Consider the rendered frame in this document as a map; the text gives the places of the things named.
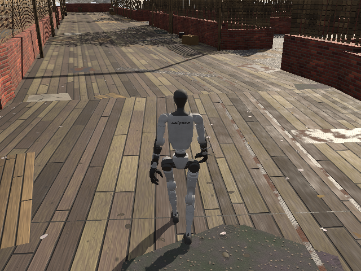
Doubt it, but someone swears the robot right thigh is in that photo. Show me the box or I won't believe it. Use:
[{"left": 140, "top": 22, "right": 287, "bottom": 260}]
[{"left": 185, "top": 159, "right": 200, "bottom": 205}]

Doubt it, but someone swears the robot left hand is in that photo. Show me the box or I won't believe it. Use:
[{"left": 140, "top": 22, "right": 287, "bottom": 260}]
[{"left": 149, "top": 167, "right": 163, "bottom": 185}]

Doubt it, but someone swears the left robot upper arm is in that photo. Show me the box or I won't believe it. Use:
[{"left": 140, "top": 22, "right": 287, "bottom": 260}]
[{"left": 156, "top": 113, "right": 169, "bottom": 146}]

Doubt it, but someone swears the robot left shin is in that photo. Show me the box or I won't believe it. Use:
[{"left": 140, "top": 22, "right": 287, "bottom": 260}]
[{"left": 167, "top": 182, "right": 178, "bottom": 216}]

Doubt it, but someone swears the robot right forearm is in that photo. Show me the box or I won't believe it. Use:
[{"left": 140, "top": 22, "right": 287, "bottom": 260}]
[{"left": 199, "top": 136, "right": 208, "bottom": 155}]

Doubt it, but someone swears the robot right hand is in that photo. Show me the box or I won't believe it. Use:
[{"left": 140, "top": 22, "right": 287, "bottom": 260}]
[{"left": 195, "top": 152, "right": 208, "bottom": 163}]

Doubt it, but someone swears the right robot upper arm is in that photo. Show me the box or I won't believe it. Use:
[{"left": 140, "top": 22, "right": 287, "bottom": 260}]
[{"left": 192, "top": 113, "right": 206, "bottom": 143}]

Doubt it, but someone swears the robot left forearm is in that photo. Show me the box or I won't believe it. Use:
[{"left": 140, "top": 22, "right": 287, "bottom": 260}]
[{"left": 151, "top": 137, "right": 162, "bottom": 168}]

